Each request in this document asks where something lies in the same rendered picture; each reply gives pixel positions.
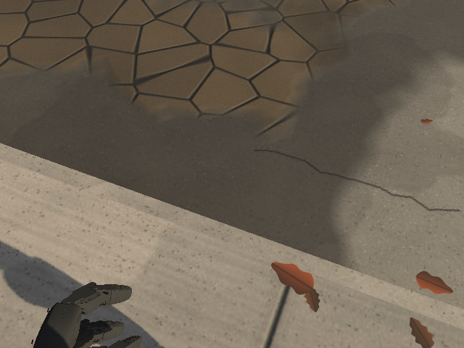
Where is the left robot hand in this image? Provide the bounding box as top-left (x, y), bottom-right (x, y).
top-left (31, 282), bottom-right (142, 348)

